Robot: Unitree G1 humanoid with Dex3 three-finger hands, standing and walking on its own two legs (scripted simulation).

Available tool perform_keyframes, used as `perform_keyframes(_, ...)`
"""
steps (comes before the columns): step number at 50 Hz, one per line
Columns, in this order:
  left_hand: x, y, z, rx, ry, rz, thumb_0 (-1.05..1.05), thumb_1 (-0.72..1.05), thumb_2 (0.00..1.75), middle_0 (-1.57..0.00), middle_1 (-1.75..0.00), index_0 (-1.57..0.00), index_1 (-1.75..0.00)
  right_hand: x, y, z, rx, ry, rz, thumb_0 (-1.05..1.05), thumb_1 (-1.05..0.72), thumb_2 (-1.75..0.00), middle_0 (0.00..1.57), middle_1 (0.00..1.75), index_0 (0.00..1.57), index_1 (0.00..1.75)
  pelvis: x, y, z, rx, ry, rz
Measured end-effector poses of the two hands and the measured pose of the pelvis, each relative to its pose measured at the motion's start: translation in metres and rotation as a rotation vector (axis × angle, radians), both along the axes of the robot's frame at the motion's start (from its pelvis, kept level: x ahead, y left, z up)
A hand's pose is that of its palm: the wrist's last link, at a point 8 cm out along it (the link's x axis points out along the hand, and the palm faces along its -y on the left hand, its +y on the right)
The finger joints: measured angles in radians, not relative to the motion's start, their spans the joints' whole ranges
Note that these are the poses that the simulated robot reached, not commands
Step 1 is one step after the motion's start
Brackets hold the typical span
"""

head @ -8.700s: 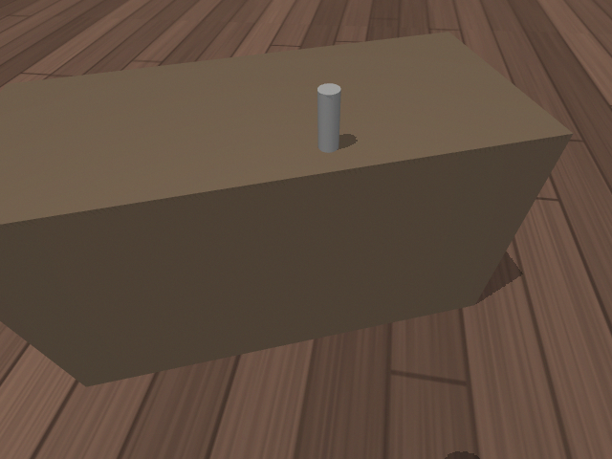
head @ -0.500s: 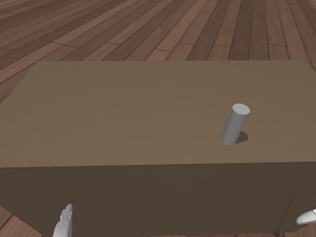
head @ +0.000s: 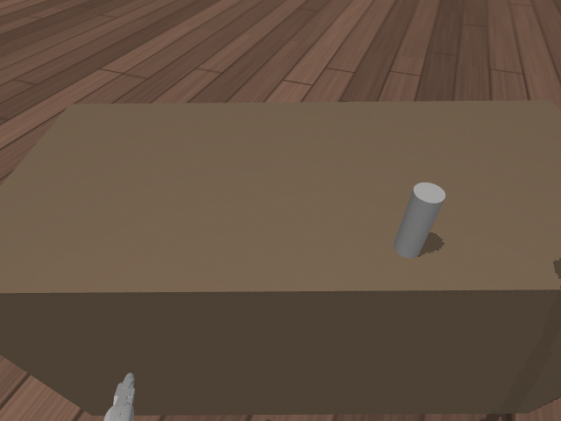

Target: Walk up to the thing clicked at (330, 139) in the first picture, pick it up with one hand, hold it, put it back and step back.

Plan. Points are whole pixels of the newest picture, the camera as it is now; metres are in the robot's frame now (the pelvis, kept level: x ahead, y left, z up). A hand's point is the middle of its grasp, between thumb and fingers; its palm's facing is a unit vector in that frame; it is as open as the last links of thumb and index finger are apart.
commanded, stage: go down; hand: right
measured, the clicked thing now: (417, 222) +0.43 -0.20 +0.05
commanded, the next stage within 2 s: none
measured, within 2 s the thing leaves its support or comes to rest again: neither
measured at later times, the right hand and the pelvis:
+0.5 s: hand out of the picture +0.32 -0.35 +0.15, palm faces +0.18 +0.98 +0.00, open 17.7 cm; pelvis +0.00 +0.01 -0.01, yaw -1 degrees
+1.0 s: hand out of the picture +0.33 -0.38 +0.16, palm faces +0.20 +0.98 +0.00, open 17.7 cm; pelvis +0.01 +0.00 -0.01, yaw -1 degrees
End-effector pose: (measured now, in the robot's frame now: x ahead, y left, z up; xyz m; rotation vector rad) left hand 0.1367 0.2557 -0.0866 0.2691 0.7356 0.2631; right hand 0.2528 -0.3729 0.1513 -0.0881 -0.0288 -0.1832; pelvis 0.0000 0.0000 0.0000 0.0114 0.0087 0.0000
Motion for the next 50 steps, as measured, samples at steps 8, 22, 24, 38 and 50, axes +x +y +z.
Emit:
perform_keyframes(8, 0.023, -0.001, 0.02, 0.026, -0.109, -0.026, -0.01, -0.53, 0.05, -0.06, -0.06, -0.05, -0.05, 0.002, -0.008, -0.004, 0.071, -0.004, -0.019, -0.01, 0.59, -0.05, 0.04, 0.05, 0.04, 0.06, 0.005, 0.002, -0.001, 0.001, 0.001, -0.009)
perform_keyframes(22, 0.01, -0.001, 0.002, 0.039, -0.032, -0.034, -0.01, -0.53, 0.05, -0.06, -0.06, -0.05, -0.05, 0.029, -0.027, 0.002, 0.079, 0.028, 0.005, -0.01, 0.6, -0.05, 0.04, 0.05, 0.04, 0.06, 0.002, 0.006, -0.005, 0.005, 0.044, -0.014)
perform_keyframes(24, 0.01, 0.0, 0.004, 0.043, -0.042, -0.03, -0.01, -0.53, 0.05, -0.06, -0.06, -0.06, -0.05, 0.034, -0.028, 0.003, 0.087, 0.022, 0.005, -0.01, 0.6, -0.05, 0.04, 0.05, 0.04, 0.06, 0.002, 0.007, -0.005, 0.004, 0.05, -0.011)
perform_keyframes(38, 0.004, 0.007, 0.003, 0.081, -0.007, -0.021, -0.01, -0.53, 0.05, -0.06, -0.06, -0.06, -0.05, 0.043, -0.042, 0.003, 0.08, 0.03, -0.006, -0.01, 0.59, -0.05, 0.04, 0.05, 0.04, 0.06, 0.002, 0.007, -0.007, 0.008, 0.079, -0.01)
perform_keyframes(50, 0.01, 0.001, 0.01, 0.084, -0.057, -0.021, -0.01, -0.53, 0.05, -0.06, -0.06, -0.06, -0.05, 0.05, -0.054, 0.008, 0.089, 0.026, -0.022, -0.01, 0.59, -0.06, 0.04, 0.05, 0.04, 0.06, 0.007, 0.003, -0.008, 0.014, 0.095, -0.014)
